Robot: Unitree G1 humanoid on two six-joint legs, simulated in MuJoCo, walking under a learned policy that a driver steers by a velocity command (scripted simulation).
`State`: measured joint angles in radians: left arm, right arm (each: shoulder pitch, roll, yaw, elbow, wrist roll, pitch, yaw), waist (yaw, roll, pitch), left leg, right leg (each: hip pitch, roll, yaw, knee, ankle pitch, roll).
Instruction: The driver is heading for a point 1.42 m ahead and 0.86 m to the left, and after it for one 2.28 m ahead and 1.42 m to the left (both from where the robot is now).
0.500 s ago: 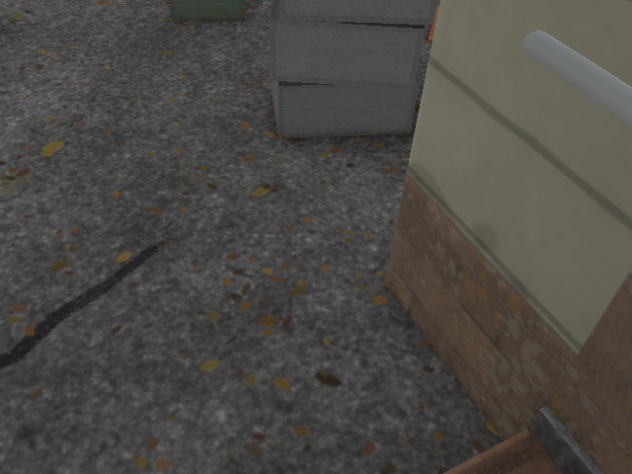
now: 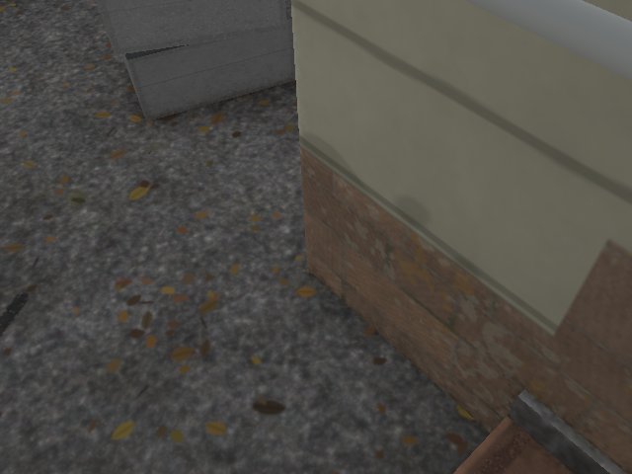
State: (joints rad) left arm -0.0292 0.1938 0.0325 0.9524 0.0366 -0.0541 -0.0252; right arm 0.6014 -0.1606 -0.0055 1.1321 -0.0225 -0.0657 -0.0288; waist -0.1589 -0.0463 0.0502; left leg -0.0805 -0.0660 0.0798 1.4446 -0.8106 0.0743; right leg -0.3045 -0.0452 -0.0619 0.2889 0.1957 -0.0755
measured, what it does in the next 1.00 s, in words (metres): goes down, turning left: left foot 0.18 m lower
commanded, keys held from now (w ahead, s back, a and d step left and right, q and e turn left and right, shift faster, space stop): q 1.00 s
